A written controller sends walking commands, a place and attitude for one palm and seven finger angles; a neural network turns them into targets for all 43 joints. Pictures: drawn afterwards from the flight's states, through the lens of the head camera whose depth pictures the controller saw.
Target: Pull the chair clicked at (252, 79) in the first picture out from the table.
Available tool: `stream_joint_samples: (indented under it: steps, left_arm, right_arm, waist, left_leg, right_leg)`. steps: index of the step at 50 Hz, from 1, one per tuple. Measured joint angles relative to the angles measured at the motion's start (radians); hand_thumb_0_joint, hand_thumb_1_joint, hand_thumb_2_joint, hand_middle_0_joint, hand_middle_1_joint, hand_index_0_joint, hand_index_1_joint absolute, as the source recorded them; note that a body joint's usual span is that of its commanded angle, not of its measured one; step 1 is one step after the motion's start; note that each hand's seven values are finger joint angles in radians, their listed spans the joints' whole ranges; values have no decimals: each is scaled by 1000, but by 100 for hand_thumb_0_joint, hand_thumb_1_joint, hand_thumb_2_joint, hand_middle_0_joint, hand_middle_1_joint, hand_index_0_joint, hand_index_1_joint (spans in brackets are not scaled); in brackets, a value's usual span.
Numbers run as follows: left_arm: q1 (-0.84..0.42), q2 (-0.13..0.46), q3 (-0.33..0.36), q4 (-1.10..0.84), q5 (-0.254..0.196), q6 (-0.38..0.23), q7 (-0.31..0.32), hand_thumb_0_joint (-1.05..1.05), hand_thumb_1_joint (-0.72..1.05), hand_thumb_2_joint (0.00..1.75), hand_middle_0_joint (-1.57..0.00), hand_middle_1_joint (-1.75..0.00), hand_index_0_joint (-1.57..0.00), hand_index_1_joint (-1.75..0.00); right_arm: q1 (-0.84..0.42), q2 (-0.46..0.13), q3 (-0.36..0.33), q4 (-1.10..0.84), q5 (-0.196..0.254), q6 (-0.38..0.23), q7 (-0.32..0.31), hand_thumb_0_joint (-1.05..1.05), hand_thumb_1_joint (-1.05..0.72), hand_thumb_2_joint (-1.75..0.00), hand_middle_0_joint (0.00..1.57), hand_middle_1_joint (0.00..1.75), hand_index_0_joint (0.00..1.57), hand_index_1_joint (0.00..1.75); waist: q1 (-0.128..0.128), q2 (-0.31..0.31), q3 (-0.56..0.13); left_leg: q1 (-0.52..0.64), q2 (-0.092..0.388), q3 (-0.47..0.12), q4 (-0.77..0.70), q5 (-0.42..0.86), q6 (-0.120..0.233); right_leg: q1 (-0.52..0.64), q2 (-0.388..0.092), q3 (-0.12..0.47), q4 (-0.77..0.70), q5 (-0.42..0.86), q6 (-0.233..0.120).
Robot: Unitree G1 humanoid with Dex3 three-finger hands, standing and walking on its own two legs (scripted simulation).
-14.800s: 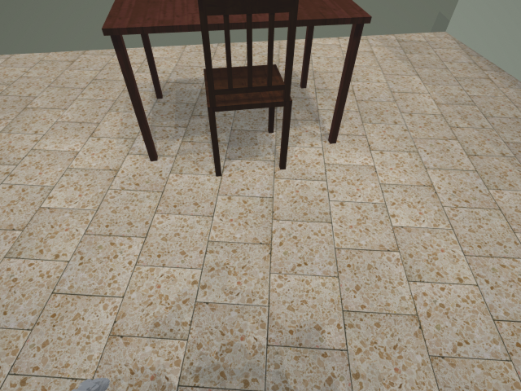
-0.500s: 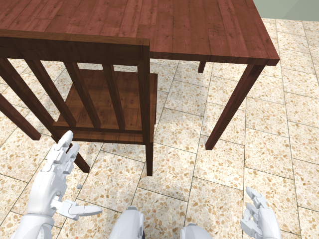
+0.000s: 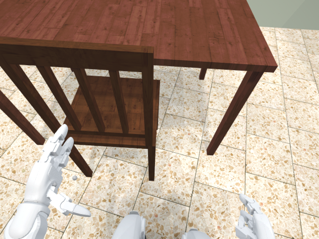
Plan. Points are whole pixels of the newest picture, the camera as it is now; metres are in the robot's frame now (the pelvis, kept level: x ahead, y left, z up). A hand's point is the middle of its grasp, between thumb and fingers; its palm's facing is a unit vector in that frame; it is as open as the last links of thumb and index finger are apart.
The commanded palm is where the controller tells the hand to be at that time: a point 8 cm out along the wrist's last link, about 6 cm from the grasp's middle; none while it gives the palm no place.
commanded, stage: raise the hand toward the chair's back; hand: left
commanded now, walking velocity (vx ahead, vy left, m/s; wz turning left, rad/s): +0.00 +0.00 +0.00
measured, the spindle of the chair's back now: (92, 104) +0.49 +0.24 -0.01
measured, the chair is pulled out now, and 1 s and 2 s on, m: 0.00 0.00 0.00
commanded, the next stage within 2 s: aim the fingers beside a spindle in 0.44 s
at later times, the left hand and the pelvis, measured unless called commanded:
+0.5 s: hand (81, 176) +0.25 +0.19 +0.05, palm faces +0.00 -1.00 -0.04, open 16.9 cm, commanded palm +0.23 +0.25 +0.05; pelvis +0.01 -0.01 +0.00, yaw +0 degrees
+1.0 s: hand (96, 166) +0.28 +0.17 +0.03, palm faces -0.02 -1.00 -0.03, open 16.9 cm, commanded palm +0.27 +0.22 +0.03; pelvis +0.01 -0.01 -0.01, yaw -1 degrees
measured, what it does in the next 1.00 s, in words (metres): stands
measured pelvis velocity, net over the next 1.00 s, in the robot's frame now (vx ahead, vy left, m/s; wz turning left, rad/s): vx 0.01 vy -0.01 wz -0.01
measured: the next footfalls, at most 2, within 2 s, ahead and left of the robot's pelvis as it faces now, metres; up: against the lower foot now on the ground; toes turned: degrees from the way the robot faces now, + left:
none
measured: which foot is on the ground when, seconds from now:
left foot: down 0.00-1.00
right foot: down 0.00-1.00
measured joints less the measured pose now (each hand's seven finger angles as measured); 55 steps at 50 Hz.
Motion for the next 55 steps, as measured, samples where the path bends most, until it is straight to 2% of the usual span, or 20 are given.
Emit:
stream_joint_samples:
  steps: [4, 10, 13, 20, 28, 35, 40, 45, 55]
  left_arm:
    - [19, -2, -8, 6, -8, 34, -10, -1, -50, 30, -6, -8, -6, -8]
    - [41, -13, -3, -18, -2, -23, 31, -1, -50, 30, -6, -8, -7, -8]
    - [23, -12, 3, 0, -1, -41, 31, -1, -50, 30, -6, -8, -6, -8]
    - [25, -12, -13, 11, -7, -1, -4, -1, -50, 30, -6, -8, -6, -8]
    - [16, -21, 3, 10, -10, -33, 11, -1, -50, 30, -6, -8, -7, -8]
    - [-19, -27, -27, 38, -4, -16, -7, -1, -50, 30, -6, -8, -6, -8]
    - [-33, -42, -45, 32, 10, -23, 17, -1, -50, 30, -6, -8, -6, -8]
    - [-65, -39, -35, 55, 22, -36, 45, -1, -50, 30, -6, -8, -7, -8]
    - [-109, -49, -64, 91, 30, -39, 55, -1, -50, 30, -6, -8, -6, -8]
  right_arm:
    - [13, -2, -6, -2, 5, -1, -5, 1, -90, -90, 20, 30, 20, 30]
    - [22, -2, -17, 5, -2, -15, -3, 1, -90, -90, 20, 30, 20, 30]
    - [13, -5, -16, 9, -3, -14, 1, 1, -90, -90, 20, 30, 20, 30]
    - [-3, 1, -13, 3, 3, -10, -1, 1, -90, -90, 20, 30, 20, 30]
    - [-12, 9, -11, 4, -2, -12, 1, 1, -90, -90, 20, 30, 20, 30]
    - [-17, -1, -9, 0, -3, -10, 1, 1, -90, -90, 20, 30, 20, 30]
    - [-14, 0, -14, -1, -8, -5, 5, 1, -90, -90, 20, 30, 20, 30]
    - [-11, 1, -15, 1, -11, 10, 12, 1, -90, -90, 20, 30, 20, 30]
    - [-7, -3, -12, 6, -14, 26, 15, 1, -90, -90, 20, 30, 20, 30]
  waist:
    - [-10, -1, 2]
    - [-13, -10, -4]
    - [-11, -8, -5]
    - [-8, -3, -2]
    - [-2, -6, -12]
    - [-3, -2, -11]
    - [-8, -7, -13]
    - [-10, -11, -15]
    - [-13, -6, -20]
  left_leg:
    - [17, 4, 6, -20, 6, -1]
    - [21, 5, 7, -25, 5, -6]
    - [9, 4, 3, -13, 1, -8]
    - [12, 7, 1, -13, -4, -12]
    - [11, 7, -3, -10, -11, -17]
    - [-10, 6, -3, 6, -18, -17]
    - [-22, 8, 3, 15, -24, -17]
    - [-41, 10, 5, 30, -28, -18]
    - [-75, 11, 8, 52, -34, -17]
  right_leg:
    - [12, 3, 7, -18, 8, -1]
    - [14, 5, 8, -20, 6, -5]
    - [3, 4, 4, -7, 0, -7]
    - [6, 8, 3, -8, -4, -11]
    - [6, 9, 0, -5, -13, -15]
    - [-14, 8, 0, 13, -22, -15]
    - [-30, 8, 6, 27, -28, -16]
    - [-52, 8, 9, 45, -35, -17]
    - [-88, 8, 12, 71, -42, -16]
